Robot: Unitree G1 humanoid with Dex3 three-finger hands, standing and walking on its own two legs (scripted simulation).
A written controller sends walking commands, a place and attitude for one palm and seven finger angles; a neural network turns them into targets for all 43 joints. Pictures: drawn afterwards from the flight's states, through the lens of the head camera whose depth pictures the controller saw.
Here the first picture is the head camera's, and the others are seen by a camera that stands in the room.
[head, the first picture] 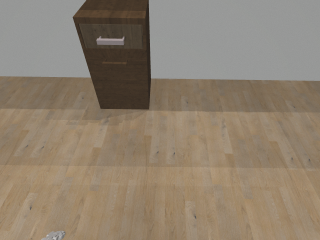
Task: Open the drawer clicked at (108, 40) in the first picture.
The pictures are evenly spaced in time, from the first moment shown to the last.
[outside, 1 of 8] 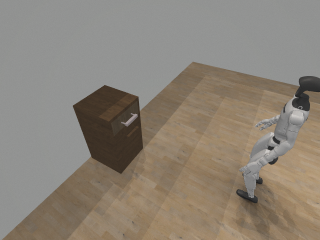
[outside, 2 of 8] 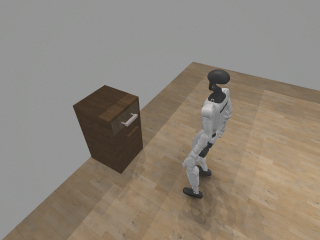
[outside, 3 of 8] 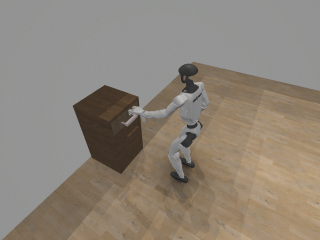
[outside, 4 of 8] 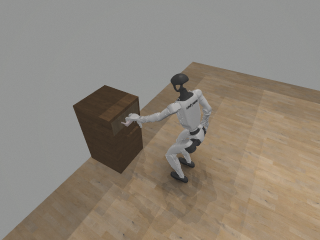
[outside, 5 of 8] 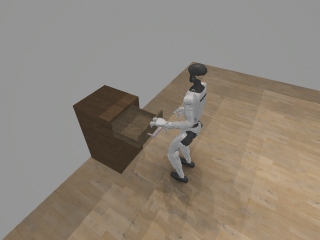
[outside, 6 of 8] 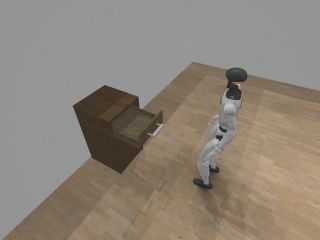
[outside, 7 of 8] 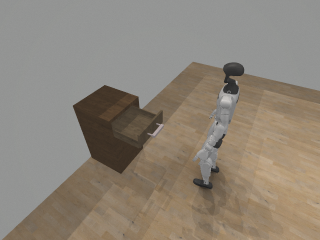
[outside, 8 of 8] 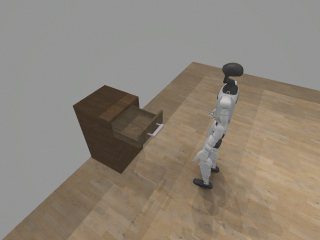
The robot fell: no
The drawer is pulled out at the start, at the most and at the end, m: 0.00 0.30 0.30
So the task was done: yes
